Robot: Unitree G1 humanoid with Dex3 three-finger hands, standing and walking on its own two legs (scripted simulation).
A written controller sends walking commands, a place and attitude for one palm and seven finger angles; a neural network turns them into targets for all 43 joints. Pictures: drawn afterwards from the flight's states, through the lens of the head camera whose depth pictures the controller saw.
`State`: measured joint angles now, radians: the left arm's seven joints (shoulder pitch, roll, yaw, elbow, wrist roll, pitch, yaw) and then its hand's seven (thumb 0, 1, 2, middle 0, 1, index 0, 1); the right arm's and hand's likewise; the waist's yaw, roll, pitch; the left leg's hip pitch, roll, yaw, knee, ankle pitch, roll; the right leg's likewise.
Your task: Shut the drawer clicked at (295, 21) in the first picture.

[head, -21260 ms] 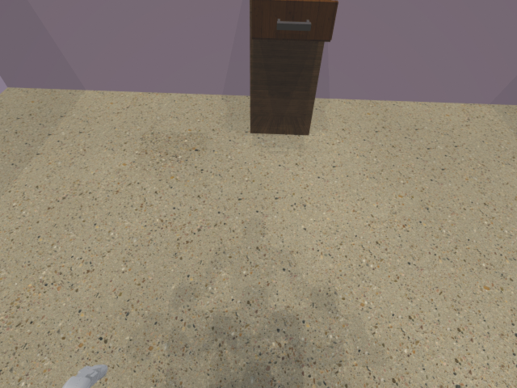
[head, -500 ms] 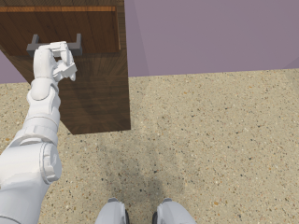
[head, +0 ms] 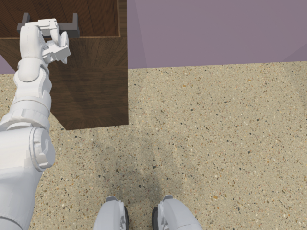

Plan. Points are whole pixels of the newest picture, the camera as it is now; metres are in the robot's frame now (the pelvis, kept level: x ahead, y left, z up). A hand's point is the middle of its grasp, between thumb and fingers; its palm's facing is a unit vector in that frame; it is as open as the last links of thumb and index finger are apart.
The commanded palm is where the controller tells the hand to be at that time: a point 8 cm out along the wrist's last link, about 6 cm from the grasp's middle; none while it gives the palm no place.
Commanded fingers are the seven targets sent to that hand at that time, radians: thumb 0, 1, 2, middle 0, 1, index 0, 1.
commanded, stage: pull the fist back off the drawer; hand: left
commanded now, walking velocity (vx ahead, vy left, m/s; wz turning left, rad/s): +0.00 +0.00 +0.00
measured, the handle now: (50, 24) +0.62 +0.20 +0.09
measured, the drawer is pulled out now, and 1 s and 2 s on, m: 0.00 0.00 0.00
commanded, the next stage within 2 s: draw the hand back to the body in 0.74 s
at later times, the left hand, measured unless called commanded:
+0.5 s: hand (65, 46) +0.55 +0.16 +0.09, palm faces +0.04 -1.00 -0.03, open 3.0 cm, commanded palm +0.53 +0.19 +0.10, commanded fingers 0.00 0.90 0.90 -1.40 -1.60 -1.40 -1.60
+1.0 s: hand (60, 51) +0.52 +0.16 +0.11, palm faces +0.06 -1.00 -0.04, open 3.2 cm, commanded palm +0.46 +0.21 +0.12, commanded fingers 0.00 0.90 0.90 -1.40 -1.60 -1.40 -1.60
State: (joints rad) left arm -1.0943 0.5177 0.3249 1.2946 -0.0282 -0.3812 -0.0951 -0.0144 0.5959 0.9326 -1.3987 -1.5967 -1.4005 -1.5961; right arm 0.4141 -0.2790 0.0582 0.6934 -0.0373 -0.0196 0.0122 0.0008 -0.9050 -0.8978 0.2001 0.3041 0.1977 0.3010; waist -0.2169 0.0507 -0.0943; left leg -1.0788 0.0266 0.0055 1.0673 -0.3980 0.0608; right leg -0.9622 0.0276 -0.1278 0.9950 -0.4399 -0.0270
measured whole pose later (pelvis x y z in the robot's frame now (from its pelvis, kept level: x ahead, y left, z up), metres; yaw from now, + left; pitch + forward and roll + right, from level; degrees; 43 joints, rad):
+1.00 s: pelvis +0.05 -0.01 +0.03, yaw -2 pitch +19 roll -2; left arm -0.60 0.34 0.34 0.81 -0.13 -0.36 -0.11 0.01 0.88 0.89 -1.40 -1.60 -1.40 -1.60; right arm 0.39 -0.26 0.01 0.59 0.01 0.08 0.04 0.00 -0.91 -0.90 0.20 0.30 0.20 0.30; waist -0.12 0.05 -0.12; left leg -0.80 0.04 0.07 0.91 -0.44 0.05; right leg -0.72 0.05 -0.05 0.85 -0.46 -0.03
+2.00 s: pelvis +0.06 -0.02 +0.08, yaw +0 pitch -4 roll +0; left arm 0.49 0.33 0.25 -0.39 -0.09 -0.08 0.08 0.01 0.90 0.90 -1.40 -1.60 -1.40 -1.60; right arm 0.20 -0.25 0.02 0.60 0.02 -0.04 -0.05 0.01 -0.90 -0.90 0.20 0.30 0.20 0.30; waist 0.05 0.09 0.01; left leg -0.11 -0.01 0.06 0.42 -0.24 0.04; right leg -0.03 0.02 -0.05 0.38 -0.28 -0.03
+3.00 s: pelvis -0.02 +0.01 +0.07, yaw +0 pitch +0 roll -1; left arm 0.63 0.38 0.38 -0.57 -0.03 -0.21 0.12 0.01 0.89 0.90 -1.40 -1.60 -1.41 -1.59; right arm 0.19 -0.22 0.00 0.52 0.01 -0.05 -0.07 0.01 -0.90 -0.90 0.20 0.30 0.20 0.30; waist 0.01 0.05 0.05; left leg -0.38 -0.03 0.08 0.55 -0.18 0.09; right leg -0.32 0.00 -0.04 0.55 -0.23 0.01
